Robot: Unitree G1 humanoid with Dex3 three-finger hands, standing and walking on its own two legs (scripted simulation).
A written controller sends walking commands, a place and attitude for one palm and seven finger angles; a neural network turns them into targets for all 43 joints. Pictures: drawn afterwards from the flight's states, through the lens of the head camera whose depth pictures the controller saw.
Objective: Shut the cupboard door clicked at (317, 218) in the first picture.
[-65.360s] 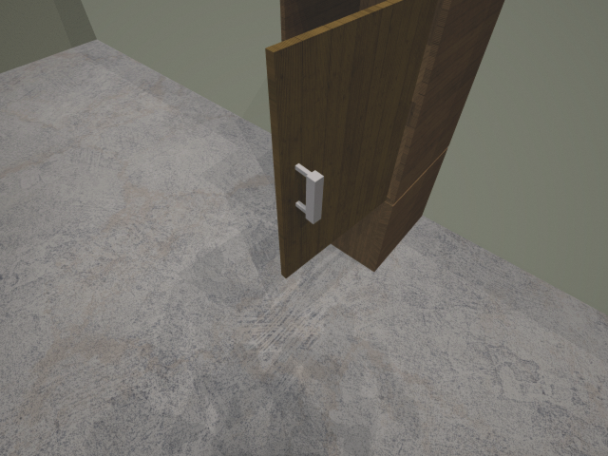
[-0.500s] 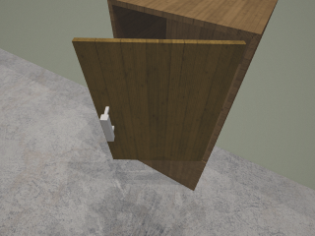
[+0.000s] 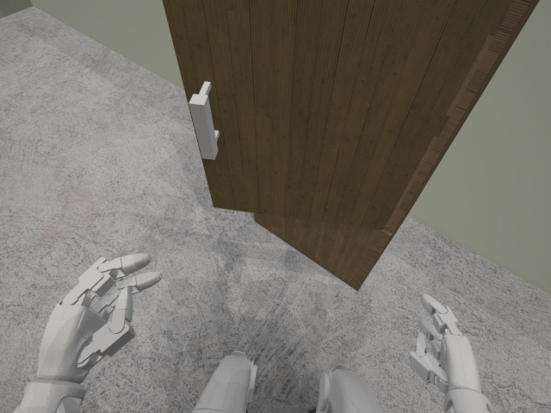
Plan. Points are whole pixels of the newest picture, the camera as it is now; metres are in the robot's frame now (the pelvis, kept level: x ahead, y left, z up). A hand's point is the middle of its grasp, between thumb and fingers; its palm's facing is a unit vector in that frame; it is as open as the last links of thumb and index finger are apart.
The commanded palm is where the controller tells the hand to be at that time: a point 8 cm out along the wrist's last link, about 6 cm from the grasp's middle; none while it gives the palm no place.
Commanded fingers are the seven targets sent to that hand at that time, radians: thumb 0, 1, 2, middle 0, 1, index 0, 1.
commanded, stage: raise the hand and make a fist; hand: left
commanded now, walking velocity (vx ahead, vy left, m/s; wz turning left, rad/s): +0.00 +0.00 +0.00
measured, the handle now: (208, 121) +0.54 +0.19 +0.08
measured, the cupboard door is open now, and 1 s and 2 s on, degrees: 29 29 29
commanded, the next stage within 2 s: bring the fist close to the handle in 1.40 s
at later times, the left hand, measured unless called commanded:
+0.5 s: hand (119, 299) +0.23 +0.23 +0.07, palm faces -0.02 -1.00 -0.01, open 3.5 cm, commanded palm +0.20 +0.28 +0.07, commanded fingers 0.00 0.90 0.90 -1.13 -1.32 -1.13 -1.32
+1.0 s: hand (122, 278) +0.25 +0.23 +0.08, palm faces -0.02 -1.00 -0.02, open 3.1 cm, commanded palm +0.23 +0.28 +0.08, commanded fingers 0.00 0.90 0.90 -1.30 -1.50 -1.30 -1.50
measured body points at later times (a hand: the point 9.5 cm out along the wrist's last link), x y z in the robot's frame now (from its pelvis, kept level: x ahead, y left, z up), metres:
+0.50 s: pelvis +0.01 +0.04 +0.02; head +0.08 +0.06 +0.46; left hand +0.22 +0.28 +0.07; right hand +0.19 -0.20 -0.05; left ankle +0.05 +0.13 -0.62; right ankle +0.05 -0.09 -0.62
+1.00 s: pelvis +0.03 +0.04 +0.03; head +0.09 +0.05 +0.47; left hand +0.25 +0.28 +0.08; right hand +0.21 -0.19 -0.04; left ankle +0.05 +0.13 -0.62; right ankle +0.05 -0.09 -0.62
